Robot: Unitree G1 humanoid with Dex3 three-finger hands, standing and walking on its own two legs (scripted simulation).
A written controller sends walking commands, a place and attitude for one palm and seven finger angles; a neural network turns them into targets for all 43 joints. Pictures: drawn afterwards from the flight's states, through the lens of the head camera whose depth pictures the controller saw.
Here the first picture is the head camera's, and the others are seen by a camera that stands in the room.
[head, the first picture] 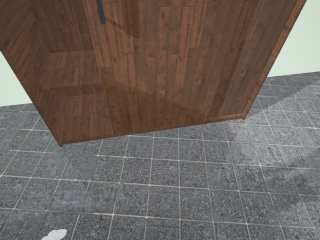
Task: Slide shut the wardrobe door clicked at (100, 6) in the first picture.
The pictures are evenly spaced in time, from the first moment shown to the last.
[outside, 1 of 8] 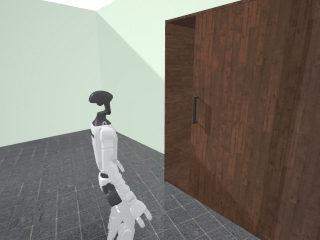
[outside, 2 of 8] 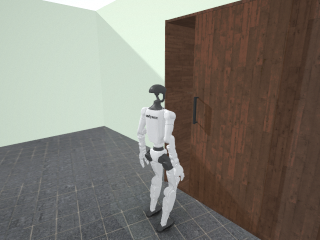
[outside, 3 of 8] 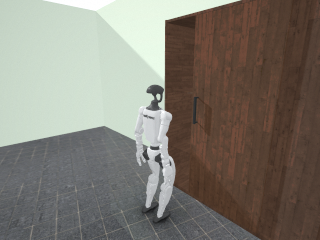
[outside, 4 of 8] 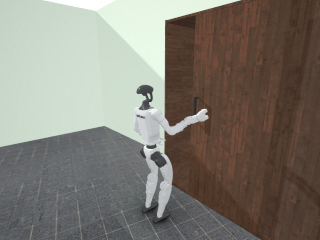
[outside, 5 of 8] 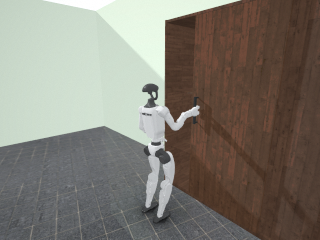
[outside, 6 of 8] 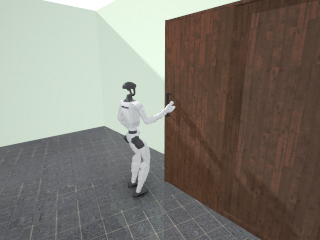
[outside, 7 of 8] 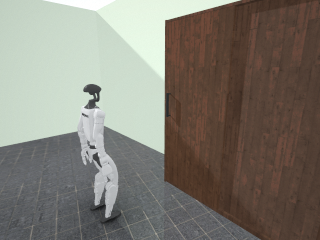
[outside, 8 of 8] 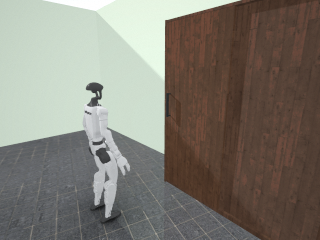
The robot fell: no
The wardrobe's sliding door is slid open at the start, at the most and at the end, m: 0.39 0.39 0.00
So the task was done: yes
